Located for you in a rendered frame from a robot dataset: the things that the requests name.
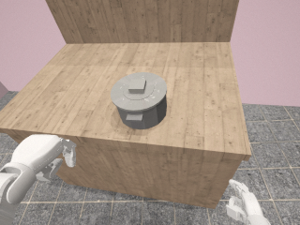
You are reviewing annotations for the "robot right hand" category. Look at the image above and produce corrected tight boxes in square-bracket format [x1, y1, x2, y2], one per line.
[226, 179, 264, 224]

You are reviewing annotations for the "table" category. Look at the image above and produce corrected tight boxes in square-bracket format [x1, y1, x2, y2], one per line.
[0, 0, 251, 209]

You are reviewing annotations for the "robot left hand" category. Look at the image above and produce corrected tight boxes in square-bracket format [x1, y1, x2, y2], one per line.
[10, 134, 77, 182]

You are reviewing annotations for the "lid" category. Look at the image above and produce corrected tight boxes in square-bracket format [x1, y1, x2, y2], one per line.
[111, 72, 167, 113]

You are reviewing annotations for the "robot right forearm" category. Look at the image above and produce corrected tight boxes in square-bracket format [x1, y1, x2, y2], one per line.
[246, 214, 271, 225]

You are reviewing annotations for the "robot left forearm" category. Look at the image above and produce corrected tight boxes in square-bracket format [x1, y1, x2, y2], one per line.
[0, 162, 37, 225]

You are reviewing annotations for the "knob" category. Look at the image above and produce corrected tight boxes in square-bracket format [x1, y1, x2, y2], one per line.
[128, 79, 146, 92]

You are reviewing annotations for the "pot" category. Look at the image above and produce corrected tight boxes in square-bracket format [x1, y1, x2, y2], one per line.
[117, 95, 167, 129]

